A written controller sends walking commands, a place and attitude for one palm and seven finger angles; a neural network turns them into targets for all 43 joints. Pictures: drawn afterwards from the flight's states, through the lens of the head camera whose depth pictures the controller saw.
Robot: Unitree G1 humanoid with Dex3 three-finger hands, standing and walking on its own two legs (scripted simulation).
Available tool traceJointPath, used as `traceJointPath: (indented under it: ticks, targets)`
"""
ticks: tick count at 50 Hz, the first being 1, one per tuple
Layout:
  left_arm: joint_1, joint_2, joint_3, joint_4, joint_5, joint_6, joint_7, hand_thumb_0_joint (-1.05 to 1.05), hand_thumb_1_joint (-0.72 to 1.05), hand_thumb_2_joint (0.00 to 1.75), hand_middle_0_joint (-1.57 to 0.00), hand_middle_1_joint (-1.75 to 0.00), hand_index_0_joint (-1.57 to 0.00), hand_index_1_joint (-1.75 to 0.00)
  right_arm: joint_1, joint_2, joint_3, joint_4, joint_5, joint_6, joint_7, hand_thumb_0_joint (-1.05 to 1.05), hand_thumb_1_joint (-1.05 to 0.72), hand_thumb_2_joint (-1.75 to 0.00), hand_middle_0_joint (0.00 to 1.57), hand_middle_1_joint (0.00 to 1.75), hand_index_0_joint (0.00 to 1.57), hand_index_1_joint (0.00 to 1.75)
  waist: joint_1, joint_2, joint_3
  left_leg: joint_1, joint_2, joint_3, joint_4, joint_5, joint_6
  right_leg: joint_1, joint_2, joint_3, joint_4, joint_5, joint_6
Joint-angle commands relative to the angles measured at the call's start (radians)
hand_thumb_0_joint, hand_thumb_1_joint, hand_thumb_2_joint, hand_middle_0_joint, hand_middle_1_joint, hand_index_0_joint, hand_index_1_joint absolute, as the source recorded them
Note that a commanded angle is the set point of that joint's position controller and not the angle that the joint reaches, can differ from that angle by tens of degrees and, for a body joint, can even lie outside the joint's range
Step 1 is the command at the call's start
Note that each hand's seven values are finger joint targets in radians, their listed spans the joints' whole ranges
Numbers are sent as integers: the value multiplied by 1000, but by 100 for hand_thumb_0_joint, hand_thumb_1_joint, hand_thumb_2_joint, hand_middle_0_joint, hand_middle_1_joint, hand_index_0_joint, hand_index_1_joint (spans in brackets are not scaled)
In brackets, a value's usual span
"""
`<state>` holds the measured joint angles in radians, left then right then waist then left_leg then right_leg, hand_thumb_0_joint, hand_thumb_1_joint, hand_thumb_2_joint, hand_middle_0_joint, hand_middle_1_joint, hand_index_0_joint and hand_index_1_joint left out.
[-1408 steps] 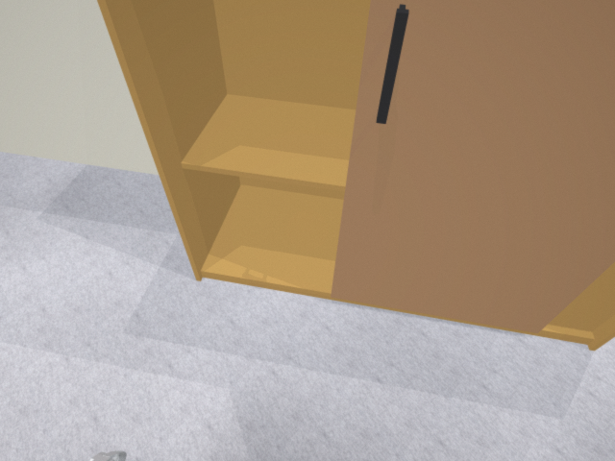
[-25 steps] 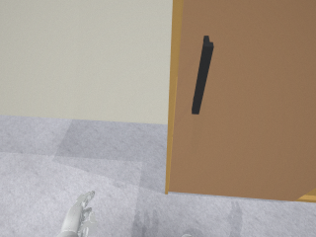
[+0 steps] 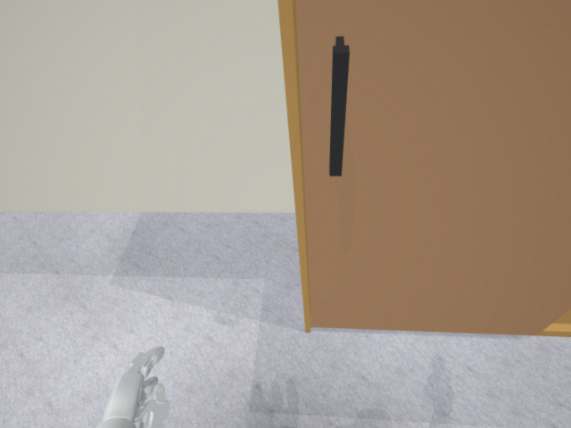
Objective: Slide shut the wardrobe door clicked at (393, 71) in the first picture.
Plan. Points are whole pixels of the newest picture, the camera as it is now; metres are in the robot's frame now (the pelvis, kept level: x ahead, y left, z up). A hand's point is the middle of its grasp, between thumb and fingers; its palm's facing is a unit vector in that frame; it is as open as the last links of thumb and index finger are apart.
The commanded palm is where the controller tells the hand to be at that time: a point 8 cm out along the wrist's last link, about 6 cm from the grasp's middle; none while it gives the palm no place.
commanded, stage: step back with the hand held close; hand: right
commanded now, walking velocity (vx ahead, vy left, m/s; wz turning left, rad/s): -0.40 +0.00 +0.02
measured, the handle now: (337, 112) +0.52 -0.06 +0.18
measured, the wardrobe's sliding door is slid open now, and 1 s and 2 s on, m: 0.00 0.00 0.00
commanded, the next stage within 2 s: stop stepping back and stand still in 0.18 s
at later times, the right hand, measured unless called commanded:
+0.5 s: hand out of the picture +0.13 -0.26 +0.17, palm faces +0.34 +0.86 -0.38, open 7.4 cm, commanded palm +0.06 -0.30 +0.19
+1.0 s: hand out of the picture +0.09 -0.29 +0.18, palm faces +0.42 +0.81 -0.40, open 7.4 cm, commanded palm +0.03 -0.32 +0.19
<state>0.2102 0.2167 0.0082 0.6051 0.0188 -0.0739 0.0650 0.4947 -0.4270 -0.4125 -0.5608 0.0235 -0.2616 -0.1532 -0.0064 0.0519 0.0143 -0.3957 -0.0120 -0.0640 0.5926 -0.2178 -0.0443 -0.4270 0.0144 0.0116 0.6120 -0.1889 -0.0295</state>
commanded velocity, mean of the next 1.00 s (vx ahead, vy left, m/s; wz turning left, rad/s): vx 0.00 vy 0.01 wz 0.00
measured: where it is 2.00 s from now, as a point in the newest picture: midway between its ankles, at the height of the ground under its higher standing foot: outside the picture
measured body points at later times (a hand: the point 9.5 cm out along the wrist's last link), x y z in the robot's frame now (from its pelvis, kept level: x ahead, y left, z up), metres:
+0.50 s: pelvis -0.10 -0.02 +0.01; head -0.11 -0.05 +0.46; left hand +0.01 +0.25 -0.06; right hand +0.10 -0.31 +0.19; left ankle -0.13 +0.13 -0.72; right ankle -0.05 -0.10 -0.72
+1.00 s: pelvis -0.13 -0.03 +0.01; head -0.15 -0.05 +0.46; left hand +0.00 +0.20 -0.07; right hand +0.06 -0.33 +0.20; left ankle -0.13 +0.08 -0.72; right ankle -0.08 -0.12 -0.72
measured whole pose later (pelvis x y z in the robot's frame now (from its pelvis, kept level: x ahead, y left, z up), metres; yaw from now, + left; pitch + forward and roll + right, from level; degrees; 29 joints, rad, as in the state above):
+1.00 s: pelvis -0.13 -0.03 +0.01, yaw +3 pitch -2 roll +1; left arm 0.27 0.16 -0.02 0.65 0.02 -0.11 0.06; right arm 0.49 -0.39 -0.42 -0.43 0.01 -0.21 -0.15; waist 0.02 0.03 -0.04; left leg -0.22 -0.03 0.01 0.53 -0.30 0.02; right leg -0.31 0.02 0.01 0.58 -0.25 -0.04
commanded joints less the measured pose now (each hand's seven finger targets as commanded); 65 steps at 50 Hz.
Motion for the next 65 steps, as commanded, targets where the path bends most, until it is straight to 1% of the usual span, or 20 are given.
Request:
traceJointPath:
  ticks: [1,5,12,16,18,21,23,26,31,35,39,43,47,51,53,56,57,59,62,65]
  targets:
    - [-62,128,69,-143,11,-95,14,0,90,90,-20,-30,-20,-30,-52,-215,-199,-226,18,-90,-5,0,-90,-90,20,30,20,30,2,-361,-216,121,-81,-6,458,-273,29,-22,-360,374,-404,-77,-146]
    - [-26,113,68,-101,6,-120,-12,0,90,90,-20,-30,-20,-30,29,-147,-141,-242,37,-81,-4,0,-90,-90,20,30,20,30,-9,-246,-230,-37,-43,24,264,-286,32,287,-303,225,-264,370,-133]
    - [-58,118,55,-106,22,-92,4,0,90,90,-20,-30,-20,-30,25,-190,-147,-163,46,-52,5,0,-90,-90,20,30,20,30,-3,-255,-180,264,-21,74,-241,-91,69,104,-219,148,-347,-92,-18]
    - [-70,95,47,-115,-3,-67,13,0,90,90,-20,-30,-20,-30,-19,-208,-129,-133,57,-40,-1,0,-90,-90,20,30,20,30,-7,150,-137,-144,333,-223,-436,-246,248,217,9,-17,300,-189,79]
    - [-77,95,33,-122,-12,-64,14,0,90,90,-20,-30,-20,-30,-12,-166,-115,-114,49,1,-9,0,-90,-90,20,30,20,30,6,157,-90,13,302,-150,-319,24,241,52,-25,40,317,-194,43]
    - [-79,118,24,-116,-20,-79,36,0,90,90,-20,-30,-20,-30,-45,-170,-127,-97,37,7,-21,0,-90,-90,20,30,20,30,24,-70,-70,73,130,-2,-135,6,95,179,-50,47,-211,-33,9]
    - [-82,143,35,-140,-28,-105,43,0,90,90,-20,-30,-20,-30,-56,-187,-133,-152,32,-12,-26,0,-90,-90,20,30,20,30,-2,-201,-107,127,12,50,-66,-56,39,185,-189,243,-317,-6,-45]
    - [-72,115,25,-124,-9,-118,37,0,90,90,-20,-30,-20,-30,-40,-169,-124,-192,14,-21,-18,0,-90,-90,20,30,20,30,14,-334,-56,169,-19,48,11,-167,39,83,-211,360,-503,-398,-37]
    - [-55,118,33,-117,-2,-103,12,0,90,90,-20,-30,-20,-30,46,-152,-114,-112,-1,-25,-5,0,-90,-90,20,30,20,30,2,-169,-68,343,20,44,-254,-157,88,-29,-79,132,-325,-345,-3]
    - [-37,125,55,-95,-11,-79,9,0,90,90,-20,-30,-20,-30,-33,-143,-113,-76,14,-12,-12,0,-90,-90,20,30,20,30,17,94,-21,55,293,-301,-416,-421,248,25,-19,18,236,-139,13]
    - [-42,116,36,-81,-13,-85,24,0,90,90,-20,-30,-20,-30,-126,-132,-84,-37,6,-7,-22,0,-90,-90,20,30,20,30,35,-48,-1,-34,166,-85,-220,-397,153,212,-55,25,-102,-207,-21]
    - [-74,112,23,-100,-6,-96,30,0,90,90,-20,-30,-20,-30,-137,-156,-106,-101,-7,-17,-20,0,-90,-90,20,30,20,30,23,-303,21,47,-27,60,201,-250,47,30,-281,478,-490,-630,-138]
    - [-75,106,21,-107,-4,-97,7,0,90,90,-20,-30,-20,-30,-68,-138,-95,-122,-15,-16,-7,0,-90,-90,20,30,20,30,-3,-186,-14,293,-2,63,-138,-156,67,-53,-160,201,-327,-407,-68]
    - [-57,99,35,-88,-8,-77,-5,0,90,90,-20,-30,-20,-30,-69,-136,-100,-63,7,-9,-3,0,-90,-90,20,30,20,30,10,102,2,85,275,-353,-420,-403,220,9,-18,14,183,-165,10]
    - [-61,100,30,-96,-16,-74,-6,0,90,90,-20,-30,-20,-30,-78,-126,-92,-56,13,-8,-10,0,-90,-90,20,30,20,30,16,42,0,130,276,-272,-349,-165,229,11,-43,28,149,-150,8]
    - [-71,105,28,-98,-14,-83,9,0,90,90,-20,-30,-20,-30,-84,-149,-113,-95,12,-29,-14,0,-90,-90,20,30,20,30,10,-104,-82,151,113,-46,-146,38,108,241,-80,62,-184,72,-15]
    - [-49,249,84,102,-25,-147,-78,0,90,90,-20,-30,-20,-30,-41,75,329,666,-54,102,126,0,-90,-90,20,30,20,30,84,-193,-65,-72,96,90,122,169,60,308,-177,188,-52,465,-49]
    - [54,212,66,82,-7,-21,-58,0,90,90,-20,-30,-20,-30,-127,127,283,668,-50,254,132,0,-90,-90,20,30,20,30,77,-161,-117,-126,-5,47,417,-359,12,273,-320,417,-162,955,-198]
    - [60,199,52,59,31,7,-40,0,90,90,-20,-30,-20,-30,-204,130,329,829,-48,262,130,0,-90,-90,20,30,20,30,46,38,-167,-177,15,-39,468,-363,4,388,-314,379,-112,921,-244]
    - [16,193,49,99,23,31,-38,0,90,90,-20,-30,-20,-30,-248,107,350,1017,-47,282,142,0,-90,-90,20,30,20,30,12,-86,-120,7,15,10,264,-271,5,243,-235,251,-183,552,-188]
